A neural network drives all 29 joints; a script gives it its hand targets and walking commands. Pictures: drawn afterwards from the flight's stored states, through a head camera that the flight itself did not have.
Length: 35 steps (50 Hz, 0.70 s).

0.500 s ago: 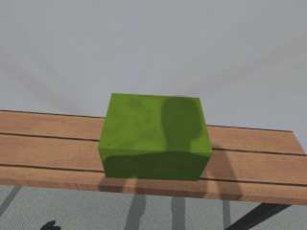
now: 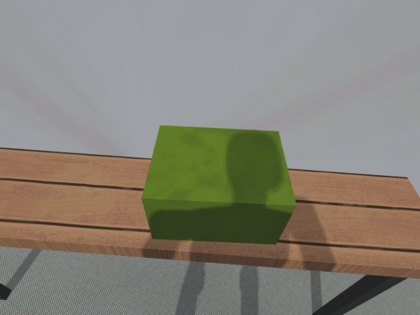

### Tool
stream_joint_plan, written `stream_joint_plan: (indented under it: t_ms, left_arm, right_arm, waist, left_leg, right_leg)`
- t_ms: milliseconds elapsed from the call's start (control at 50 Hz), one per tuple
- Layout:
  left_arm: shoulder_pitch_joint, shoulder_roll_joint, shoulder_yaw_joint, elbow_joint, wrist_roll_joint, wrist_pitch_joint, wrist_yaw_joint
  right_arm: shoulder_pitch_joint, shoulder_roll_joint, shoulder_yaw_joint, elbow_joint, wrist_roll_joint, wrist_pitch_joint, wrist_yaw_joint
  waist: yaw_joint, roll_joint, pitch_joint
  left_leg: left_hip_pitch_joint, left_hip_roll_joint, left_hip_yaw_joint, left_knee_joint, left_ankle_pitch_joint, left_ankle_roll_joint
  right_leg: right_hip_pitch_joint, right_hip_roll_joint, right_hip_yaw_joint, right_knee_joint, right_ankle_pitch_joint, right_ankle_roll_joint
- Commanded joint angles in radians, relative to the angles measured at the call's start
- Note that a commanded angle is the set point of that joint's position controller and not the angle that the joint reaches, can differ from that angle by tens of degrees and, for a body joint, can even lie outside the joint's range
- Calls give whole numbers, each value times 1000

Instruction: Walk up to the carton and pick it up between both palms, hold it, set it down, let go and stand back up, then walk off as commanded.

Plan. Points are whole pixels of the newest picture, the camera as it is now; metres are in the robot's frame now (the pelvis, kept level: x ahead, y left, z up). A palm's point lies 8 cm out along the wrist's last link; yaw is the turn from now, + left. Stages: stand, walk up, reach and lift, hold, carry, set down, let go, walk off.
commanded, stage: stand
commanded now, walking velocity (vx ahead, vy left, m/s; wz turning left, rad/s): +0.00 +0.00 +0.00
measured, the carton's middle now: (216, 183) +0.40 +0.00 +0.02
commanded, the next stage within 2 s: walk off in 0.52 s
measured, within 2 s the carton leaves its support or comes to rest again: neither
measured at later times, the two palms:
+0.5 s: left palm out of the picture +0.05 +0.28 -0.11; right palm out of the picture +0.05 -0.30 -0.11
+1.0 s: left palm out of the picture +0.03 +0.30 -0.12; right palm out of the picture +0.04 -0.33 -0.12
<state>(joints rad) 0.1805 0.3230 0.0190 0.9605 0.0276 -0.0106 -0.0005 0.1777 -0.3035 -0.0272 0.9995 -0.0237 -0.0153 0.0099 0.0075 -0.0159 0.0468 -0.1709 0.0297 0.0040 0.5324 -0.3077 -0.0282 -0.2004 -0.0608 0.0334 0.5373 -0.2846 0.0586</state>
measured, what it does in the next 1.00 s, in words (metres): shifts its weight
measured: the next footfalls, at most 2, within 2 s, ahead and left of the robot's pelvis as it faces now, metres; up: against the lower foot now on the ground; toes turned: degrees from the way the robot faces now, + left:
left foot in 1.10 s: -0.05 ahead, +0.11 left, +0.00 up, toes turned -8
right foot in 1.48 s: -0.17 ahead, -0.16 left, +0.00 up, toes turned +1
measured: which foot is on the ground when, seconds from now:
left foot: down 0.00-0.92, up 0.94-1.00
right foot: down 0.00-1.00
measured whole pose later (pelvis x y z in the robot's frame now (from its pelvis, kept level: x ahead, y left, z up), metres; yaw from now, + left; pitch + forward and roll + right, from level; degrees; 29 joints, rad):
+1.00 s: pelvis -0.08 -0.01 -0.02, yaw -2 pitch -3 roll +1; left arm 0.12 0.37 0.08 0.87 0.02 0.05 -0.01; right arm 0.08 -0.40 -0.06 0.86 0.00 0.06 0.00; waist 0.01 0.00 0.20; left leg -0.38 -0.01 -0.05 0.84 -0.48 0.03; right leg -0.40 -0.03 0.07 0.69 -0.23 0.03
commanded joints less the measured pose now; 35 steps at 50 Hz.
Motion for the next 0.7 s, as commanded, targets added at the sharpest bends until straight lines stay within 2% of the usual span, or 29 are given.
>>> stream_joint_plan:
  t_ms: [0,20,40,60,100,140,160,200,220,240,300,320,340,380,420,480,580,620,680]
  left_arm:
    - [-27,223,46,-50,-5,-26,12]
    - [-37,218,46,-48,-6,-25,12]
    - [-37,228,48,-43,-5,-26,13]
    - [-46,226,47,-40,-5,-25,12]
    - [-38,226,48,-34,-6,-30,10]
    - [-48,224,45,-28,-6,-29,11]
    - [-54,220,44,-25,-5,-28,11]
    - [-56,225,47,-16,-8,-26,12]
    - [-47,220,42,-15,-5,-27,11]
    - [-52,226,44,-11,-3,-24,11]
    - [-49,228,46,-5,-6,-23,10]
    - [-50,237,47,2,-8,-25,10]
    - [-51,229,44,2,-9,-25,9]
    - [-48,233,42,8,-11,-24,6]
    - [-53,220,42,12,-12,-23,9]
    - [-52,245,47,19,-9,-24,8]
    - [-52,228,44,23,-12,-22,5]
    - [-54,240,47,29,-11,-25,8]
    - [-57,234,47,34,-12,-22,7]
  right_arm:
    - [-19,-253,-58,-45,3,-23,-14]
    - [-33,-241,-57,-52,0,-24,-12]
    - [-21,-243,-54,-44,6,-24,-11]
    - [-28,-235,-50,-36,5,-24,-11]
    - [-46,-235,-50,-34,5,-23,-8]
    - [-47,-236,-49,-27,6,-19,-8]
    - [-43,-239,-46,-21,6,-20,-10]
    - [-53,-245,-45,-18,4,-17,-11]
    - [-47,-239,-44,-18,3,-16,-9]
    - [-53,-251,-47,-8,5,-17,-9]
    - [-43,-249,-43,0,4,-16,-9]
    - [-48,-249,-45,4,5,-17,-8]
    - [-54,-252,-43,5,5,-15,-9]
    - [-51,-247,-38,5,7,-16,-8]
    - [-60,-252,-43,9,8,-17,-9]
    - [-60,-239,-36,10,5,-14,-9]
    - [-66,-248,-39,17,8,-16,-8]
    - [-64,-241,-34,21,11,-15,-9]
    - [-64,-244,-36,24,11,-19,-8]
  waist:
    - [-6,17,-27]
    - [-5,19,-36]
    - [-8,-11,-24]
    - [-8,-16,-31]
    - [1,15,-49]
    - [-4,-10,-47]
    - [-12,8,-47]
    - [-1,20,-40]
    - [-4,21,-39]
    - [-3,-4,-31]
    - [-3,17,-23]
    - [-7,0,-22]
    - [-6,29,-30]
    - [-8,9,-19]
    - [-4,31,-20]
    - [-3,-3,-25]
    - [-3,18,-23]
    - [-4,5,-49]
    - [-5,2,-19]
  left_leg:
    - [-31,75,-71,-156,175,64]
    - [-26,75,-64,-154,197,65]
    - [-33,70,-59,-151,201,60]
    - [-12,68,-54,-148,196,58]
    - [-14,71,-51,-149,205,58]
    - [-10,71,-52,-152,206,57]
    - [-6,75,-55,-156,183,58]
    - [-16,79,-65,-168,178,58]
    - [-23,78,-64,-175,147,56]
    - [-18,78,-59,-172,154,55]
    - [-28,77,-58,-184,126,52]
    - [-17,79,-64,-183,131,54]
    - [-15,78,-60,-184,123,54]
    - [-18,80,-68,-202,109,50]
    - [-29,84,-70,-201,108,56]
    - [-19,83,-65,-203,87,52]
    - [-25,84,-70,-211,87,52]
    - [3,86,-62,-196,122,52]
    - [-13,88,-68,-214,86,50]
  right_leg:
    - [16,-42,34,-125,186,-92]
    - [17,-47,31,-129,200,-91]
    - [16,-48,36,-131,200,-94]
    - [9,-48,37,-142,187,-95]
    - [28,-54,38,-138,206,-96]
    - [25,-53,36,-150,207,-93]
    - [17,-57,46,-160,188,-94]
    - [22,-53,44,-158,158,-95]
    - [25,-50,39,-158,151,-92]
    - [22,-49,39,-168,158,-91]
    - [22,-52,48,-177,140,-91]
    - [20,-53,50,-180,136,-93]
    - [13,-54,59,-186,131,-93]
    - [12,-49,48,-190,115,-89]
    - [24,-51,50,-188,118,-88]
    - [25,-55,55,-195,100,-91]
    - [31,-51,54,-202,117,-87]
    - [35,-55,60,-198,134,-87]
    - [22,-52,58,-209,98,-85]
